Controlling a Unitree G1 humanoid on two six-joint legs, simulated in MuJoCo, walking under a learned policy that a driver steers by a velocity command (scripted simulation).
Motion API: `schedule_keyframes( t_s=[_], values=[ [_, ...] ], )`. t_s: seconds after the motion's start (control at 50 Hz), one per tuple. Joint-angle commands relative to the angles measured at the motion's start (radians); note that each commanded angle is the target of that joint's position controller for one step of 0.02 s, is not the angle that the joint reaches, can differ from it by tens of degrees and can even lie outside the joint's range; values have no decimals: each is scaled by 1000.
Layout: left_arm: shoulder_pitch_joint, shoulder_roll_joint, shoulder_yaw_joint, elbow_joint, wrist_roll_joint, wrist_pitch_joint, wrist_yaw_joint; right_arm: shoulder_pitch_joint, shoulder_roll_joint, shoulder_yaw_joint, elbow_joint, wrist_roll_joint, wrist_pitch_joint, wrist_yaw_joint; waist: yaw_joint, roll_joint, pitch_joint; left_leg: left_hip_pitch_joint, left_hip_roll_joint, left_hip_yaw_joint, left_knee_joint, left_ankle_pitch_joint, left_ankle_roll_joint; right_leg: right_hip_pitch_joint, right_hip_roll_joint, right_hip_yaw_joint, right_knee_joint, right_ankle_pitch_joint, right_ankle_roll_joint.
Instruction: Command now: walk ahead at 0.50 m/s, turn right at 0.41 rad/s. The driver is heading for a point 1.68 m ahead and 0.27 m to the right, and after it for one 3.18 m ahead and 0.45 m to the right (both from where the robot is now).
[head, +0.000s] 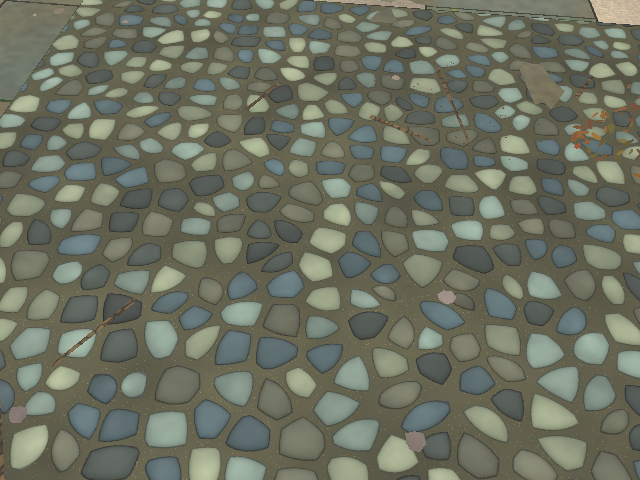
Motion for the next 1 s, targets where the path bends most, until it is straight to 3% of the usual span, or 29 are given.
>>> schedule_keyframes(
  t_s=[0.02,0.1,0.18,0.24,0.26,0.28,0.3,0.32,0.34,0.36,0.38,0.4,0.42,0.44,0.5,0.6,0.66,0.72,0.78,0.8,0.82,0.84,0.86,0.88,0.9,0.92,0.94,0.96,1.0],
  values=[
    [20,33,11,-54,5,0,-2,-66,-130,-31,-48,-4,-23,-12,32,115,13,9,276,-117,-194,242,135,-58,-34,47,-89,158,11],
    [-115,3,-4,-97,9,-10,-30,-34,-162,-37,-23,6,-11,-26,-19,93,49,48,266,-10,-204,260,109,-24,-20,-37,-317,304,-5],
    [-221,2,-10,-161,8,-8,-54,32,-191,-49,14,24,19,-30,-54,83,83,210,317,26,-151,333,99,-84,-7,-81,-424,229,-38],
    [-200,35,6,-189,9,-2,-67,15,-226,-59,15,36,43,-37,-10,123,37,278,328,66,-9,703,68,17,58,-156,-446,81,-88],
    [-142,58,20,-182,8,2,-67,5,-240,-63,11,40,51,-41,28,144,-7,281,323,78,93,861,57,106,97,-185,-440,28,-110],
    [-21,97,43,-156,5,4,-62,-12,-246,-64,7,42,59,-44,101,140,-71,242,300,97,265,927,36,270,141,-201,-476,32,-140],
    [149,162,78,-113,4,8,-47,-18,-231,-55,-1,40,57,-48,186,96,-158,82,256,110,514,785,-3,552,149,-144,-541,88,-183],
    [200,281,104,-99,-2,12,-26,63,-103,-15,-46,-5,38,-37,121,-159,-242,-348,118,92,888,1,-66,921,-107,304,-557,75,-326],
    [198,266,88,-137,2,-6,-33,44,-92,3,-71,10,-6,-21,114,-155,-403,-570,-25,-151,1087,-435,-80,1075,-253,774,-745,-92,-467],
    [183,187,65,-132,12,-18,-38,-87,-172,-19,-96,54,-34,-7,161,-49,-306,-671,40,-228,1100,-353,-54,1021,-223,656,-791,-76,-393],
    [130,149,54,-129,12,-26,-37,-113,-165,-15,-103,63,-47,-5,127,-10,-196,-670,89,-214,1023,-257,-33,881,-189,502,-789,-4,-348],
    [56,111,41,-139,11,-29,-35,-105,-159,-16,-84,42,-47,-12,78,54,-124,-608,134,-204,932,-192,-36,728,-147,381,-791,104,-309],
    [3,73,28,-153,21,-30,-31,-89,-168,-24,-70,26,-37,-15,44,39,-89,-532,164,-202,866,-148,-44,616,-115,298,-811,208,-291],
    [-17,62,21,-162,30,-31,-28,-68,-165,-26,-62,22,-22,-13,22,19,-81,-472,174,-200,840,-122,-52,545,-95,261,-835,259,-285],
    [6,95,27,-142,25,-43,-17,-69,-123,-17,-61,11,7,-15,10,16,-55,-452,172,-171,725,-40,-94,456,-73,162,-883,377,-288],
    [64,114,28,-100,19,-42,-1,-235,-89,0,-101,16,5,-8,75,-8,-6,-441,135,-152,372,268,-106,454,-24,60,-904,282,-224],
    [109,123,30,-66,14,-42,-2,-307,-94,3,-119,28,-2,5,107,-17,27,-432,113,-152,270,326,-92,497,-60,84,-903,190,-219],
    [134,127,34,-36,10,-32,2,-336,-114,0,-139,27,-12,20,105,-20,45,-480,105,-168,205,246,-52,621,-118,118,-848,234,-208],
    [114,142,40,-26,11,-19,9,-249,-146,-13,-120,26,-18,26,49,-46,5,-361,70,-136,175,129,-4,683,-130,119,-744,459,-174],
    [98,136,36,-28,13,-13,9,-138,-173,-30,-86,24,-19,21,-12,-35,-63,-205,37,-103,153,134,22,669,-85,84,-615,610,-153],
    [100,101,20,-39,23,-10,10,22,-220,-47,-48,13,-20,15,-78,5,-195,60,109,-171,194,166,70,556,-29,40,-390,545,-122],
    [225,18,-5,-53,30,-25,6,140,-310,-68,-33,2,-16,12,-54,219,-354,450,345,-561,185,71,214,197,117,-19,-10,155,-45],
    [234,17,-12,-43,13,-41,1,186,-259,-57,-5,24,-10,20,-68,363,-407,547,423,-896,0,-172,280,-21,190,49,175,-361,-25],
    [141,109,9,-62,-8,-52,-4,120,-199,-36,-16,37,-9,19,-80,244,-251,439,397,-810,-33,-316,227,-123,118,84,248,-318,-39],
    [50,118,9,-87,-13,-58,-5,42,-170,-26,-35,28,-3,14,-65,165,-143,293,361,-674,-49,-290,188,-130,64,42,220,-226,-49],
    [6,109,9,-97,3,-59,-3,-18,-151,-17,-42,15,-1,15,-37,113,-59,146,323,-575,-80,-188,176,-102,25,18,155,-156,-48],
    [12,103,16,-93,15,-53,-1,-51,-125,-7,-47,6,-5,15,-5,126,-35,62,289,-509,-103,-99,164,-46,-9,23,90,-104,-47],
    [38,85,15,-85,16,-45,-2,-64,-118,-4,-46,2,-7,15,17,146,-32,12,266,-463,-126,-37,161,5,-22,20,61,-76,-41],
    [61,55,9,-75,18,-33,1,-55,-131,-6,-32,11,-14,13,32,150,-29,-26,249,-387,-161,70,177,23,-31,0,6,-43,-23]
  ],
)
